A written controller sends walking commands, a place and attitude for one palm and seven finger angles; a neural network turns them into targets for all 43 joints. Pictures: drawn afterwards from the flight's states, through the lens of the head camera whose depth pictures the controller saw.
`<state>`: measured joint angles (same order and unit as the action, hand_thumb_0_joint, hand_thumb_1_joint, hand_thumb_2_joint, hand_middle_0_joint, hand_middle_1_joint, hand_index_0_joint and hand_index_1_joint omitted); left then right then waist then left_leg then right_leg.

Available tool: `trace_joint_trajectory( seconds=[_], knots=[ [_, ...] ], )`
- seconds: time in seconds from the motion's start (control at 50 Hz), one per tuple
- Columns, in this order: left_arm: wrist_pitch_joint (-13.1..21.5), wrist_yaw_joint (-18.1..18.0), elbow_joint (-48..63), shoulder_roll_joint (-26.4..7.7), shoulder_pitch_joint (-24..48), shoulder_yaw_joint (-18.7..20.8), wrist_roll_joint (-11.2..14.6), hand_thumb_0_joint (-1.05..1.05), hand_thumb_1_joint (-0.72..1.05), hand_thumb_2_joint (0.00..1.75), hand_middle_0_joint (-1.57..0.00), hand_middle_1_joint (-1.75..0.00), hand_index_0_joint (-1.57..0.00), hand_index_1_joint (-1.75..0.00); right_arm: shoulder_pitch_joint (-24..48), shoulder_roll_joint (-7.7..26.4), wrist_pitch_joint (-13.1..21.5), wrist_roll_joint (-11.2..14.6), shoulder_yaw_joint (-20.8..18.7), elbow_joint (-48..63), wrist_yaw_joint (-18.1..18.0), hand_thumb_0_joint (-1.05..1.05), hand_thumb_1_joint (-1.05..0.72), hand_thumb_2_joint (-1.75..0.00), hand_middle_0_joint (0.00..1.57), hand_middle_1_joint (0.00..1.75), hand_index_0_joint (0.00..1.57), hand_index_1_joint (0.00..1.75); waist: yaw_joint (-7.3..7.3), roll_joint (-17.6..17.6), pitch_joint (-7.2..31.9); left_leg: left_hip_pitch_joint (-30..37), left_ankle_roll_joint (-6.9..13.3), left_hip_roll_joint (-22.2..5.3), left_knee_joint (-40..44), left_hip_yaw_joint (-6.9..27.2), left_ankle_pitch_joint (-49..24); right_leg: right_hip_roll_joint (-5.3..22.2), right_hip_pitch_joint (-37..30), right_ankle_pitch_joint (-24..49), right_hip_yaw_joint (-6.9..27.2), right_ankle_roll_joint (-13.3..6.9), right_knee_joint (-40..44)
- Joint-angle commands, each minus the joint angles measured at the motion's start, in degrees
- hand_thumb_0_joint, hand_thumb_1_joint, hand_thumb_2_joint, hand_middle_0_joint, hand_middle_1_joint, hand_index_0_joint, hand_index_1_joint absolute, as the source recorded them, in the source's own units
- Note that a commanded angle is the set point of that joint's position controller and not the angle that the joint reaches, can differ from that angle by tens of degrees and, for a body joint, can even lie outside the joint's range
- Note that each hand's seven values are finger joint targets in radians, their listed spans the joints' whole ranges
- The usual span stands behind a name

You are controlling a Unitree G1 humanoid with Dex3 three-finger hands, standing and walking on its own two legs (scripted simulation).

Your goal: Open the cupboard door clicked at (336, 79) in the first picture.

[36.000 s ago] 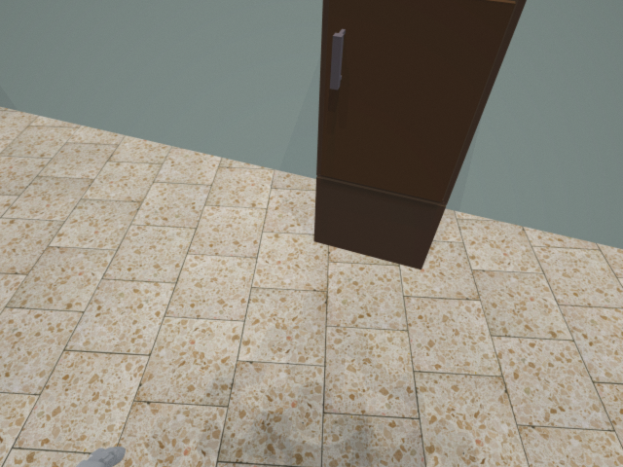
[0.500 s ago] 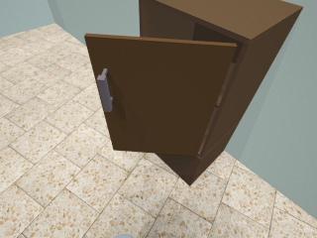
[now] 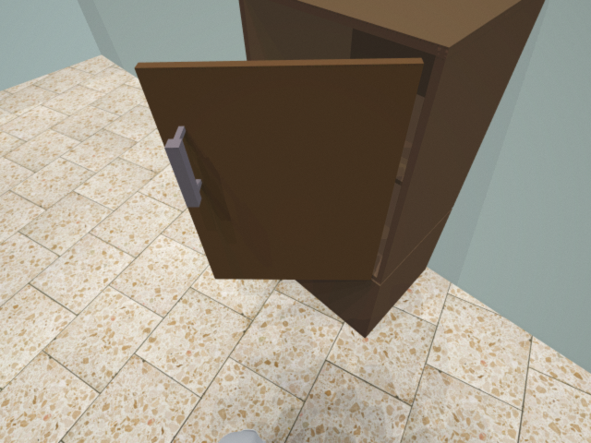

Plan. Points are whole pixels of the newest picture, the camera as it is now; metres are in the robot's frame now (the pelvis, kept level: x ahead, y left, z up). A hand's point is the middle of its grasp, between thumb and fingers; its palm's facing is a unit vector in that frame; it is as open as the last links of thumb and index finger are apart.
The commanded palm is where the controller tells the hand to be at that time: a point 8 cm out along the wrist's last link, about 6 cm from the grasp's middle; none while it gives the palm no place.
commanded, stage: come to a stop and stand still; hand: left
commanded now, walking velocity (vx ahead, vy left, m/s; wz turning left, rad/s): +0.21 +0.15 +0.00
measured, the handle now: (187, 167) +0.54 +0.24 +0.06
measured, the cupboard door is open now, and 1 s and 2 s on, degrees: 43 43 43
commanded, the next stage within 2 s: look again from close up in 0.84 s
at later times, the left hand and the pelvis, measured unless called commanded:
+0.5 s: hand out of the picture -0.01 +0.18 -0.17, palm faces +0.02 -0.99 -0.17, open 7.4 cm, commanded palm none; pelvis +0.01 +0.02 +0.01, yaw +0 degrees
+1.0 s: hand out of the picture +0.05 +0.21 -0.16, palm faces +0.01 -0.97 -0.22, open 7.3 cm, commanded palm none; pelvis +0.03 +0.03 +0.01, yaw -1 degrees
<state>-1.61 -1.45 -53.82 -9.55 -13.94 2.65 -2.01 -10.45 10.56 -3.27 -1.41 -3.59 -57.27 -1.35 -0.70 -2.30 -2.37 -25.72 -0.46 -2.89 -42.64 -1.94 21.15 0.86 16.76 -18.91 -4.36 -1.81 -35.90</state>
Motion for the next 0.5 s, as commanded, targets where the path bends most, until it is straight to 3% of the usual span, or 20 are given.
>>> trace_joint_trajectory(
  seconds=[0.0,0.04,0.08,0.12,0.18,0.2,0.22,0.24,0.28,0.3,0.32,0.34,0.36,0.38,0.4,0.44,0.48],
  knots=[
    [2.34,-0.58,2.92,-6.82,0.11,0.56,0.49,0.00,0.90,0.90,-0.20,-0.30,-0.20,-0.30,-3.59,2.77,1.02,-0.24,0.02,1.56,1.45,0.00,-0.90,-0.90,0.20,0.30,0.20,0.30,1.65,13.30,-3.85,-0.60,0.13,0.50,-11.91,1.67,-1.63,13.51,6.56,-13.16,17.74,-4.48,27.30],
    [2.87,-0.21,2.58,-6.96,-1.28,0.66,0.53,0.00,0.90,0.90,-0.20,-0.30,-0.20,-0.30,-6.04,2.43,1.95,-0.12,0.30,0.39,1.68,0.00,-0.90,-0.90,0.20,0.30,0.20,0.30,0.97,11.34,-1.77,1.10,-0.41,0.94,-7.21,-0.28,-2.03,12.68,1.38,-7.40,14.56,-5.43,25.47],
    [2.87,-0.14,1.36,-8.12,-4.34,1.15,0.27,0.00,0.90,0.90,-0.20,-0.30,-0.20,-0.30,-4.52,1.73,2.57,0.21,0.66,0.51,1.63,0.00,-0.90,-0.90,0.20,0.30,0.20,0.30,-1.18,8.22,-2.21,1.79,-0.71,1.41,0.62,-1.55,0.91,13.91,-3.29,-3.83,14.92,-7.40,24.36],
    [2.70,-0.09,-0.06,-8.33,-6.36,1.50,0.32,0.00,0.90,0.90,-0.20,-0.30,-0.20,-0.30,-5.45,0.40,3.09,0.15,1.17,0.53,1.31,0.00,-0.90,-0.90,0.20,0.30,0.20,0.30,-1.71,7.08,-1.65,5.29,-0.34,2.10,8.28,-1.79,0.85,14.20,-4.77,-1.38,15.72,-8.06,22.61],
    [2.47,-0.05,-1.38,-6.85,-5.35,1.06,1.08,0.00,0.90,0.90,-0.20,-0.30,-0.20,-0.30,-10.58,-0.34,3.92,0.63,1.91,-1.99,0.46,0.00,-0.90,-0.90,0.20,0.30,0.20,0.30,0.03,5.65,-1.00,16.28,0.50,1.82,21.99,-0.30,-7.92,10.04,-1.43,3.57,11.59,-4.76,16.75],
    [2.55,-0.04,-1.71,-5.23,-5.52,0.63,1.32,0.00,0.90,0.90,-0.20,-0.30,-0.20,-0.30,-11.82,0.81,4.42,0.53,1.96,-2.47,0.12,0.00,-0.90,-0.90,0.20,0.30,0.20,0.30,0.04,1.99,0.27,17.59,1.56,-1.14,23.17,2.57,-12.99,7.90,-1.59,7.95,9.28,-3.20,13.37],
    [2.62,0.03,-2.27,-3.55,-6.64,0.15,1.45,0.00,0.90,0.90,-0.20,-0.30,-0.20,-0.30,-11.53,2.15,4.74,0.34,2.03,-2.55,-0.20,0.00,-0.90,-0.90,0.20,0.30,0.20,0.30,-0.91,-1.23,1.58,17.01,3.06,-4.94,22.62,6.04,-18.66,5.59,-2.43,9.62,6.67,-1.78,11.82],
    [2.63,-0.11,-2.81,-2.61,-6.79,-0.21,1.35,0.00,0.90,0.90,-0.20,-0.30,-0.20,-0.30,-10.92,3.32,4.64,0.24,2.11,-2.45,-0.40,0.00,-0.90,-0.90,0.20,0.30,0.20,0.30,-1.27,-1.86,2.09,14.68,3.97,-7.01,22.02,6.70,-21.15,4.77,-5.15,8.94,5.08,-1.03,11.71],
    [2.29,-0.24,-4.65,-2.33,-6.13,-0.64,1.31,0.00,0.90,0.90,-0.20,-0.30,-0.20,-0.30,-9.19,2.18,4.79,0.51,2.75,-3.54,-0.75,0.00,-0.90,-0.90,0.20,0.30,0.20,0.30,-1.63,-5.93,0.47,11.88,4.31,-5.94,24.66,6.85,-21.43,4.61,-7.84,9.73,4.04,-0.16,11.12],
    [2.30,-0.20,-5.25,-2.57,-5.97,-0.87,1.30,0.00,0.90,0.90,-0.20,-0.30,-0.20,-0.30,-9.59,1.93,4.81,0.66,2.98,-3.59,-0.88,0.00,-0.90,-0.90,0.20,0.30,0.20,0.30,-1.28,-4.51,0.32,11.53,4.16,-5.59,24.84,6.70,-21.21,4.55,-8.69,10.38,3.89,0.06,11.42],
    [3.40,-2.86,-9.58,-5.05,-14.13,-1.93,1.30,0.00,0.90,0.90,-0.20,-0.30,-0.20,-0.30,-0.35,4.51,5.45,1.43,2.99,1.07,-0.13,0.00,-0.90,-0.90,0.20,0.30,0.20,0.30,-4.40,-5.30,-6.44,8.36,1.28,-3.91,11.79,1.15,-13.06,8.54,-2.80,19.40,8.50,-0.49,15.67],
    [3.94,-2.06,-6.61,-7.96,-9.73,-1.74,0.92,0.00,0.90,0.90,-0.20,-0.30,-0.20,-0.30,-6.52,0.90,3.91,0.76,3.06,1.65,0.29,0.00,-0.90,-0.90,0.20,0.30,0.20,0.30,0.86,-1.80,-3.77,9.10,0.80,0.39,11.12,1.63,0.93,11.73,0.57,-1.71,15.21,-3.41,19.41],
    [3.81,-1.38,-5.23,-7.91,-6.50,-1.50,0.81,0.00,0.90,0.90,-0.20,-0.30,-0.20,-0.30,-9.42,0.68,3.58,0.24,3.00,0.68,0.44,0.00,-0.90,-0.90,0.20,0.30,0.20,0.30,1.90,-2.18,-4.79,11.05,1.25,0.77,11.96,1.80,0.85,11.66,5.14,-13.53,15.00,-4.70,20.38],
    [4.18,-1.31,-5.07,-7.83,-4.64,-1.25,0.52,0.00,0.90,0.90,-0.20,-0.30,-0.20,-0.30,-13.04,0.53,3.73,-0.18,3.20,-0.12,0.73,0.00,-0.90,-0.90,0.20,0.30,0.20,0.30,3.14,-0.09,-1.90,12.93,1.62,0.05,12.47,2.13,-2.35,10.11,5.05,-9.99,11.89,-4.59,17.92],
    [4.23,-1.17,-4.96,-6.50,-4.49,-1.55,0.68,0.00,0.90,0.90,-0.20,-0.30,-0.20,-0.30,-14.58,0.72,4.19,-0.10,3.30,-0.11,0.79,0.00,-0.90,-0.90,0.20,0.30,0.20,0.30,3.32,-0.53,0.33,13.88,1.91,-0.72,14.86,3.16,-3.90,8.08,3.74,-7.31,9.57,-3.67,15.15],
    [4.04,-1.02,-5.68,-3.79,-5.58,-2.18,1.01,0.00,0.90,0.90,-0.20,-0.30,-0.20,-0.30,-13.66,2.03,5.19,0.23,3.58,-0.05,0.42,0.00,-0.90,-0.90,0.20,0.30,0.20,0.30,2.08,-1.46,1.17,10.92,3.38,-3.68,19.68,7.05,-8.05,4.45,-1.57,0.97,6.04,-1.96,10.41],
    [3.76,-0.93,-6.45,-2.50,-6.30,-2.50,0.97,0.00,0.90,0.90,-0.20,-0.30,-0.20,-0.30,-12.44,2.60,5.96,0.41,3.76,0.23,-0.07,0.00,-0.90,-0.90,0.20,0.30,0.20,0.30,0.71,-2.19,0.28,8.77,4.41,-4.98,22.00,8.36,-16.02,3.47,-5.41,5.85,3.59,-1.14,7.56]
  ],
)
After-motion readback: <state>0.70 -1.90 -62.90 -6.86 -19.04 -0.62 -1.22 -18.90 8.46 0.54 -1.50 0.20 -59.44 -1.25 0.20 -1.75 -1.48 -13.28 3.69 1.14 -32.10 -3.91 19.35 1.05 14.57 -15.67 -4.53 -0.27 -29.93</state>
